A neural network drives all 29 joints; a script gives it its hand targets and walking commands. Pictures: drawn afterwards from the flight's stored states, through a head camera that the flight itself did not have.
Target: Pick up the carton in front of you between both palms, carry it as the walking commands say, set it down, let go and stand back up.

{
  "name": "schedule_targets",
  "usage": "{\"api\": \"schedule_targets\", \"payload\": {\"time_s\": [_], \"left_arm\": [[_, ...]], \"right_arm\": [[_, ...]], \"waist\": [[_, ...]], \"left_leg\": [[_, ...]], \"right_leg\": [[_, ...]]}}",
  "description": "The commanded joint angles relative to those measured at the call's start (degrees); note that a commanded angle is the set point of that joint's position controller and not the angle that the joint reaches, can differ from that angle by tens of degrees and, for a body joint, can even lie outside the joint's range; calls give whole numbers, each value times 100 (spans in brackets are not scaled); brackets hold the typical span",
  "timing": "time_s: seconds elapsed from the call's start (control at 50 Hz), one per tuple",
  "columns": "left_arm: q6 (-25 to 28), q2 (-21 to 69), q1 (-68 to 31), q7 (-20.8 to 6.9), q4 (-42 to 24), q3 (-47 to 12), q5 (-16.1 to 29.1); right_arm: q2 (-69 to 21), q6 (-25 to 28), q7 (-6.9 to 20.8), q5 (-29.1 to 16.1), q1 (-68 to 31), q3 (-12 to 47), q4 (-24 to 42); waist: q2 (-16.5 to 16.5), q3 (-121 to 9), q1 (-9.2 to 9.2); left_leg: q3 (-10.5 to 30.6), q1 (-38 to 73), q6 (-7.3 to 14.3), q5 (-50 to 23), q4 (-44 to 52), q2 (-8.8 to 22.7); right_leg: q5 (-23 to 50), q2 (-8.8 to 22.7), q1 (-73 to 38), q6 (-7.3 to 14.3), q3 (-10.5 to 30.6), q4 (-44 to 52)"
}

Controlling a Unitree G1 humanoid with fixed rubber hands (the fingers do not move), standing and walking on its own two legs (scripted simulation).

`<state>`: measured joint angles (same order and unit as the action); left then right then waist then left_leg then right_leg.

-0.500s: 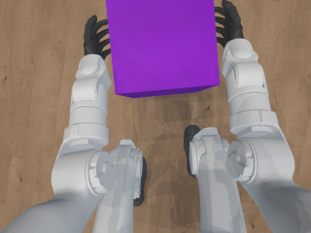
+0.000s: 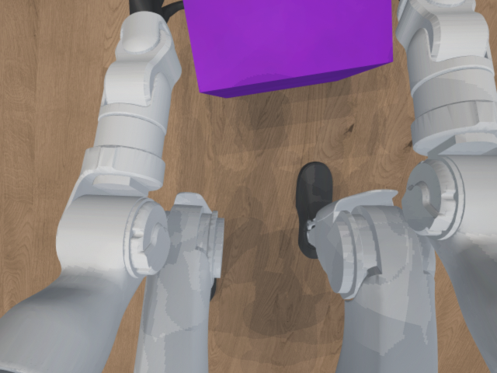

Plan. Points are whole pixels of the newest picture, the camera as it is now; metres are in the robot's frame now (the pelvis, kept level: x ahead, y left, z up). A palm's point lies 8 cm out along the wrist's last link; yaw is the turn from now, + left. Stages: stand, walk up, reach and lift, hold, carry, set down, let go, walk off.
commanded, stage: set down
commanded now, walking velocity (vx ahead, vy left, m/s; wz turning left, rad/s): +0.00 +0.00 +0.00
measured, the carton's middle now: (277, 11) +0.54 -0.09 -0.25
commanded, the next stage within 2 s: none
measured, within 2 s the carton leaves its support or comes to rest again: rests again in 0.14 s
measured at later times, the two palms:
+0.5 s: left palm (154, 22) +0.53 +0.07 -0.18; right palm out of the picture +0.52 -0.24 -0.18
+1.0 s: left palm (153, 23) +0.53 +0.07 -0.19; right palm out of the picture +0.53 -0.24 -0.19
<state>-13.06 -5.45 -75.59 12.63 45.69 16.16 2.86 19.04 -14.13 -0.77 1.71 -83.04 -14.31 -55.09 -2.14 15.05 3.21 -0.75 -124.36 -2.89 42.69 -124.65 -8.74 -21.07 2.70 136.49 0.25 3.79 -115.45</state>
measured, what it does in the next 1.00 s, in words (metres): stands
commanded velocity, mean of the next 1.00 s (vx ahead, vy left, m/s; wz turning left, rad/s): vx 0.00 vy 0.00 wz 0.00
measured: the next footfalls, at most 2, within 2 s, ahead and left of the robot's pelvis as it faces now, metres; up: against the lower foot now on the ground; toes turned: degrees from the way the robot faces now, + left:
none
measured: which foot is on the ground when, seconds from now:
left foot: down 0.00-1.00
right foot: down 0.00-1.00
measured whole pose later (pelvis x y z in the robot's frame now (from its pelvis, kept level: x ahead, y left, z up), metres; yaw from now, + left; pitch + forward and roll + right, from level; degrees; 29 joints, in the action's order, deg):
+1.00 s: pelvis -0.02 +0.00 -0.02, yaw +0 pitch +34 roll +3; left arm -10.1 -6.1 -84.3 2.0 52.1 22.1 -7.1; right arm 24.5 -8.3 6.6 5.2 -90.5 -22.0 -68.0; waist -0.6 26.7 2.3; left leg 0.1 -121.7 -3.7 41.8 -129.0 -9.7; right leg -19.9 3.2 133.2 0.7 3.1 -118.8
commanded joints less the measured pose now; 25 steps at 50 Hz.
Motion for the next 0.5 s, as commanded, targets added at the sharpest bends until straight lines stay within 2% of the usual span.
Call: {"api": "schedule_targets", "payload": {"time_s": [0.0,0.02,0.04,0.06,0.08,0.1,0.12,0.14,0.16,0.18,0.2,0.22,0.26,0.28,0.3,0.32,0.34,0.36,0.38,0.4,0.42,0.44,0.46,0.48], "left_arm": [[230,5120,-4164,-1637,-1096,-2807,627],[310,5056,-4242,-1637,-1123,-2746,598],[318,5085,-4375,-1630,-1003,-2597,576],[299,4750,-4286,-1645,-959,-2574,468],[323,4939,-4137,-1609,-769,-2489,462],[315,4710,-3978,-1640,-675,-2248,341],[350,4838,-4212,-1613,-835,-2377,446],[405,4794,-4256,-1635,-699,-2193,322],[394,4765,-4303,-1639,-644,-2120,243],[381,4556,-4257,-1617,-689,-2270,393],[381,4582,-4547,-1613,-630,-2159,354],[315,4467,-3965,-1624,-224,-1944,178],[350,4451,-3981,-1647,-404,-1940,163],[337,4381,-3848,-1702,-214,-1727,-60],[329,4406,-4056,-1709,-397,-1813,170],[292,4319,-4184,-1735,-270,-1826,155],[270,4383,-4098,-1736,-82,-1795,88],[248,4312,-3968,-1782,-143,-1729,5],[224,4324,-3947,-1803,-31,-1661,59],[194,4186,-3873,-1800,148,-1653,-22],[204,4202,-3814,-1824,109,-1406,-183],[181,4147,-3912,-1824,184,-1512,-125],[167,3897,-3858,-1817,177,-1428,-298],[158,4130,-3608,-1854,343,-1323,-204]], "right_arm": [[-5183,120,1494,-587,-2296,1701,452],[-5529,69,1512,-485,-2033,1629,203],[-5234,150,1496,-495,-2381,1653,202],[-5213,90,1548,-481,-2232,1492,86],[-5270,141,1536,-404,-2230,1527,49],[-5178,151,1553,-515,-2448,1429,63],[-5079,211,1526,-498,-2261,1495,-15],[-5195,234,1527,-496,-2411,1405,-202],[-5082,243,1522,-412,-2276,1306,-243],[-4895,196,1533,-447,-2362,1281,-216],[-4967,212,1530,-436,-2429,1346,-384],[-4785,241,1543,-418,-2631,1312,-148],[-4852,250,1546,-476,-2540,1271,-315],[-4760,260,1600,-407,-2568,1141,-416],[-4672,244,1580,-402,-2542,1334,-314],[-4537,219,1569,-386,-2534,1215,-601],[-4682,245,1550,-430,-2669,1251,-632],[-4544,227,1596,-275,-2468,1032,-626],[-4455,207,1570,-280,-2545,1094,-775],[-4470,213,1573,-210,-2549,985,-667],[-4427,155,1593,-107,-2483,920,-927],[-4314,181,1610,-108,-2398,832,-898],[-4340,155,1656,-110,-2384,786,-968],[-4231,198,1642,-87,-2472,814,-910]], "waist": [[-424,-7616,312],[-168,-7277,361],[-208,-7087,438],[-232,-6876,220],[-91,-7009,428],[-208,-6713,153],[-316,-6702,202],[-128,-6438,191],[-325,-6309,280],[-202,-6577,388],[-141,-6098,261],[-162,-6007,113],[-70,-5878,85],[-343,-5471,-1],[-1,-5800,296],[-147,-5656,194],[-78,-5318,153],[-213,-5223,175],[-153,-5078,115],[-176,-4827,257],[-245,-4662,63],[-284,-4674,77],[-223,-4438,-18],[-174,-4532,74]], "left_leg": [[-280,1550,-131,-2359,1648,-208],[-303,1569,-57,-2302,1524,-238],[-218,1362,-81,-2274,1523,-217],[-230,1466,-78,-2226,1604,-167],[-215,1575,-51,-2245,1511,-218],[-389,1145,-40,-1844,1478,-262],[-361,1175,-58,-1933,1503,-265],[-281,1089,14,-1976,1457,-227],[-331,845,-12,-1745,1403,-210],[-247,1317,-7,-1681,1503,-179],[-298,1085,23,-1682,1458,-211],[-312,1070,34,-1614,1476,-197],[-379,832,74,-1439,1451,-213],[-360,713,57,-1356,1480,-161],[-352,801,67,-1380,1312,-181],[-385,879,56,-1192,1362,-149],[-338,714,90,-1132,1433,-135],[-386,528,52,-960,1430,-150],[-376,564,59,-964,1439,-138],[-289,692,88,-819,1426,-91],[-385,523,62,-858,1343,-77],[-405,549,38,-781,1391,-95],[-256,718,152,-829,1447,-38],[-377,558,118,-808,1308,-151]], "right_leg": [[2423,-599,-5891,89,-577,-244],[2214,-650,-5528,78,-583,-140],[2255,-640,-5485,116,-559,-141],[2193,-520,-5361,71,-534,-226],[2140,-555,-5377,60,-574,-185],[1798,-576,-5392,108,-470,-115],[1821,-584,-5279,104,-500,-153],[1817,-625,-5054,110,-508,-166],[1670,-597,-5171,151,-416,-156],[1599,-512,-5250,102,-573,-228],[1535,-532,-4865,123,-467,-108],[1381,-484,-5117,103,-467,-109],[1331,-525,-5054,108,-434,-73],[1151,-544,-4660,139,-419,-185],[1217,-535,-5154,132,-405,-30],[1080,-471,-5132,106,-398,-84],[955,-522,-4952,101,-455,-103],[812,-536,-4968,184,-408,-57],[790,-451,-5007,152,-398,-84],[602,-467,-4557,129,-446,-87],[415,-512,-4604,198,-317,14],[500,-479,-4722,169,-358,-59],[505,-450,-4311,150,-378,-114],[346,-476,-4643,192,-398,-36]]}}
